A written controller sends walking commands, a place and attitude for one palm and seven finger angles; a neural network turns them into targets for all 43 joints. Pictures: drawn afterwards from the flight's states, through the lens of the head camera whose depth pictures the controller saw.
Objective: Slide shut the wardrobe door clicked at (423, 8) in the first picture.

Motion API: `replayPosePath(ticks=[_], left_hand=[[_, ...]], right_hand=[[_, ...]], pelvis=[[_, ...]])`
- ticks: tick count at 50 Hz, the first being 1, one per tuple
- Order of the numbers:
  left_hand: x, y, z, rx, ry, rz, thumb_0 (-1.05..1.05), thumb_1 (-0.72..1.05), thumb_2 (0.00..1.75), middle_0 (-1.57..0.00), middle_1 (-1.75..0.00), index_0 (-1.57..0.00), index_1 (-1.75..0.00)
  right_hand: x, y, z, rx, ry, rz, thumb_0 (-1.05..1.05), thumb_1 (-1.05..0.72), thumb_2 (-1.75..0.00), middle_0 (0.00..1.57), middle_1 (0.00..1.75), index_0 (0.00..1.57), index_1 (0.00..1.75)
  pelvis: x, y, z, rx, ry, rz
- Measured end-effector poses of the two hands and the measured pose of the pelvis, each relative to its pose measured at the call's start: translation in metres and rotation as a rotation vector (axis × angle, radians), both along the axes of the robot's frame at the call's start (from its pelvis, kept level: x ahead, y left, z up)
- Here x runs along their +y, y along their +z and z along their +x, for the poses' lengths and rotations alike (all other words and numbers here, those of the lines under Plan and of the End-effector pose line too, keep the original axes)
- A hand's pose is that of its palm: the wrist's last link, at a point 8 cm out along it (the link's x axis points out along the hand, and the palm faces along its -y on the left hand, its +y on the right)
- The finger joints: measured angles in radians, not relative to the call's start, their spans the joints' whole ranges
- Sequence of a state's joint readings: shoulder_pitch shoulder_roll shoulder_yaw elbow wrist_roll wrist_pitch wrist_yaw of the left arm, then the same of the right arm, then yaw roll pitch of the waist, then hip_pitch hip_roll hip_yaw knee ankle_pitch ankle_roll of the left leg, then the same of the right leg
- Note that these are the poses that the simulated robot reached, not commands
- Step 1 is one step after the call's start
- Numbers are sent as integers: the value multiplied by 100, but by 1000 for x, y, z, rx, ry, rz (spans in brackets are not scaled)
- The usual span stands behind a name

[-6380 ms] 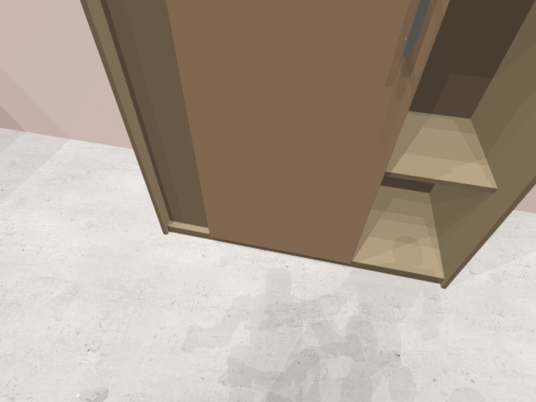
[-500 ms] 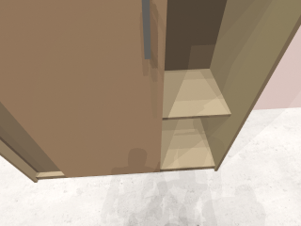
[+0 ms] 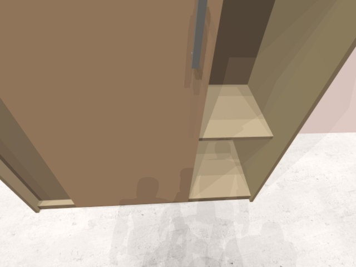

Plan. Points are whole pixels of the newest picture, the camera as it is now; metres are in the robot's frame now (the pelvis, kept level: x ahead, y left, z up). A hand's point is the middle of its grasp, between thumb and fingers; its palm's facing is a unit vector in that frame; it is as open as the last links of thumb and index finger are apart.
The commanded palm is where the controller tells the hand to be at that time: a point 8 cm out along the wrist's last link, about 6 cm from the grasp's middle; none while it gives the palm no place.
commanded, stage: look again from close up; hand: left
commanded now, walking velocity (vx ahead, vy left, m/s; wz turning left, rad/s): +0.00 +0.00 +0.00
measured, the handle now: (197, 28) +0.58 +0.01 +0.27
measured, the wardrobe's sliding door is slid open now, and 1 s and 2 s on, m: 0.39 0.39 0.39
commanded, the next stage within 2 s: none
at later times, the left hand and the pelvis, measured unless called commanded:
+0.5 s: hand out of the picture -0.04 +0.21 -0.18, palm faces +0.01 -0.98 -0.20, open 7.4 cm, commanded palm none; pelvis -0.01 +0.04 +0.00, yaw -1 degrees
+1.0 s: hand out of the picture -0.02 +0.19 -0.17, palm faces +0.00 -0.98 -0.21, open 7.4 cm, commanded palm none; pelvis -0.01 +0.01 +0.00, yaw -1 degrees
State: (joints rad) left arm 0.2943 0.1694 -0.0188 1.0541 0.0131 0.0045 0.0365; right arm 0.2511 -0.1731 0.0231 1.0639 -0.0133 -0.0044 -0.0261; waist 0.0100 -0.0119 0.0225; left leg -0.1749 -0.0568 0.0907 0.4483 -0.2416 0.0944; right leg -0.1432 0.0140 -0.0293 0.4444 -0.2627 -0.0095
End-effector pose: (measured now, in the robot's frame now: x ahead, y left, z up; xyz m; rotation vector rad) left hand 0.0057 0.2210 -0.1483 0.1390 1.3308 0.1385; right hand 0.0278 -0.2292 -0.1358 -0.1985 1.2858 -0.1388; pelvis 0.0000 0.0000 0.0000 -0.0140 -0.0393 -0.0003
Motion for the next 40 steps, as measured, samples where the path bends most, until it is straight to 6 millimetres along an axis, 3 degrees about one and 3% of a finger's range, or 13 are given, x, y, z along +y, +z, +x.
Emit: replayPosePath(ticks=[9,16,28,40], left_hand=[[16,-3,-31,80,7,-8,1,91,90,-20,-30,-20,-30],[29,-2,-47,125,15,0,1,91,90,-20,-30,-20,-30],[39,0,-50,132,15,20,1,91,90,-20,-30,-20,-30],[30,3,-39,108,11,27,1,91,90,-20,-30,-20,-30]], right_hand=[[18,-1,-36,75,-39,-3,0,-91,-90,20,30,20,30],[26,-1,-51,103,-66,-13,0,-91,-90,20,30,20,30],[28,-3,-46,82,-82,-11,0,-91,-90,20,30,20,30],[15,-1,-34,62,-75,-11,0,-91,-90,20,30,20,30]], pelvis=[[19,1,-8,3,-5,0],[30,1,-12,5,-9,5],[35,1,-13,3,-18,10],[25,3,-10,7,-18,14]])
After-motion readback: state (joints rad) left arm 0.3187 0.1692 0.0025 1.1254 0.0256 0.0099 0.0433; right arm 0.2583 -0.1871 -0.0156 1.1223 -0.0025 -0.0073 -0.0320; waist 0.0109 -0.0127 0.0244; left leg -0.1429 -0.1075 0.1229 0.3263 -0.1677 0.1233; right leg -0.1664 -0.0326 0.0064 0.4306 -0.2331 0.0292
